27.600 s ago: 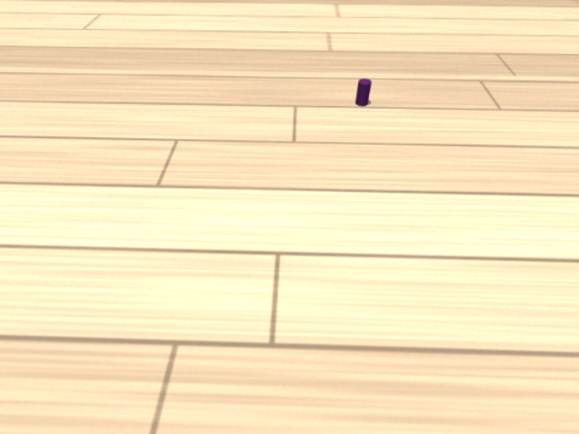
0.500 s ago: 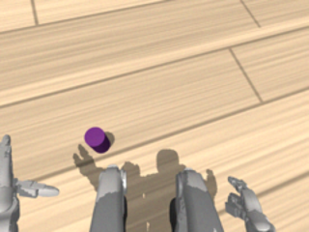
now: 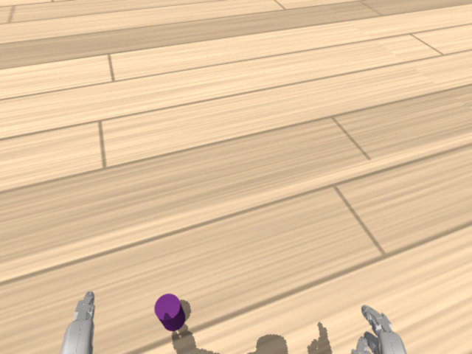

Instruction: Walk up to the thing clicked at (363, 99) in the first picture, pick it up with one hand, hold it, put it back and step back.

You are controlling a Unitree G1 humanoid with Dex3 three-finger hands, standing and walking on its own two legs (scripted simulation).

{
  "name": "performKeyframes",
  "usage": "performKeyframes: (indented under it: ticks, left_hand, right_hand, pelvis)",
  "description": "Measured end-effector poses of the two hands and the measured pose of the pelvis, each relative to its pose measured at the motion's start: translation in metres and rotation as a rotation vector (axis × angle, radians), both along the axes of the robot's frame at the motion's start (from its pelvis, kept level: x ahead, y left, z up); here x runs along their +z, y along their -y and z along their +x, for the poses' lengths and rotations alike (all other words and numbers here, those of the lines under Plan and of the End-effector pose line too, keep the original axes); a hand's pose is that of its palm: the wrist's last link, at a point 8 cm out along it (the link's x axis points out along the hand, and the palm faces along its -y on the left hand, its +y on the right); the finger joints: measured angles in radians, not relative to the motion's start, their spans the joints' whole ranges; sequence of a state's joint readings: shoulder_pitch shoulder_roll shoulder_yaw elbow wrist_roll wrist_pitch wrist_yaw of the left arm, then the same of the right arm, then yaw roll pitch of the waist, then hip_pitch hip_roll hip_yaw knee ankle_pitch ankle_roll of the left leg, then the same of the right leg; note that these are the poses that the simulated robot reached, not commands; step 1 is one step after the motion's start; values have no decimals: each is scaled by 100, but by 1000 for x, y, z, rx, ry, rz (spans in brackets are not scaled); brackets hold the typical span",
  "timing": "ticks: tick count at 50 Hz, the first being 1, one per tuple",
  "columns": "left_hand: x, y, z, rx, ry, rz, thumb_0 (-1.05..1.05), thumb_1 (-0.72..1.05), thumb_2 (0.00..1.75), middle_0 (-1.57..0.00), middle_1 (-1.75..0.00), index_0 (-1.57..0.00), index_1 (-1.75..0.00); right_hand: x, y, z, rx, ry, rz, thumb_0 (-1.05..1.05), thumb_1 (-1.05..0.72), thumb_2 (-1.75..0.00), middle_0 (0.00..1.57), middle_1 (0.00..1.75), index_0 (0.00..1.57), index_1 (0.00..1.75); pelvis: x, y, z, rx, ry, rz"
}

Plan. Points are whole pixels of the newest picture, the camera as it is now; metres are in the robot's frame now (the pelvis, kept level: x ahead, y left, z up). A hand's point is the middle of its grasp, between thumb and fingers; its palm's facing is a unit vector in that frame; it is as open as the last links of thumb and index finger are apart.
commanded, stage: home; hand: left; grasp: from the side
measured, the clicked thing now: (170, 313) +0.38 +0.22 -0.62
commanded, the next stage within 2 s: stand in 1.80 s
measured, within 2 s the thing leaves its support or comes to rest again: neither
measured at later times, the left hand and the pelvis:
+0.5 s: hand out of the picture +0.16 +0.18 -0.03, palm faces +0.12 -0.95 -0.29, open 17.7 cm; pelvis -0.01 -0.01 +0.02, yaw +0 degrees
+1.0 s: hand out of the picture +0.16 +0.17 -0.03, palm faces +0.11 -0.95 -0.29, open 17.7 cm; pelvis -0.01 -0.01 +0.02, yaw +0 degrees
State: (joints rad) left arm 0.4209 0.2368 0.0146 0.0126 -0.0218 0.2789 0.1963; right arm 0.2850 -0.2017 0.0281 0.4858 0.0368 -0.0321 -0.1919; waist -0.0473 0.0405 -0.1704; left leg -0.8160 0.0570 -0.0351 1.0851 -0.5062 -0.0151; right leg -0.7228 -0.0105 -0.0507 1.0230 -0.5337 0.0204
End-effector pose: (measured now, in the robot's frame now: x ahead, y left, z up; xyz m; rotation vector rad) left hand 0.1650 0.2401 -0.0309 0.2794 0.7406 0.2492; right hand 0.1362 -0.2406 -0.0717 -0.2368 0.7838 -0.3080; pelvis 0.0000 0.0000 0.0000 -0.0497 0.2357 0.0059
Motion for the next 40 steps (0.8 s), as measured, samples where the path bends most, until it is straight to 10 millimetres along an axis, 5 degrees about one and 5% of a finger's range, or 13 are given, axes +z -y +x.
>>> performKeyframes:
  ticks: [8, 18, 40]
  left_hand:
    - [28, 13, -10, -22, 43, -33, -1, -57, 4, -6, -5, -5, -5]
    - [24, 12, -25, -6, 4, -34, -1, -58, 3, -5, -5, -5, -5]
    - [26, 24, -29, -23, 8, -42, -1, -59, 2, -5, -5, -5, -5]
  right_hand:
    - [18, -9, 11, 26, 72, 19, 1, -90, -90, 20, 30, 21, 31]
    - [26, -5, 18, 74, 105, 3, 1, -90, -90, 20, 30, 21, 31]
    - [23, 9, -2, 54, 91, 9, 2, -90, -90, 20, 30, 21, 31]
  pelvis:
    - [13, -1, 4, 2, 59, 5]
    - [17, 3, -3, 7, 85, 11]
    - [20, 12, -11, -1, 105, 21]
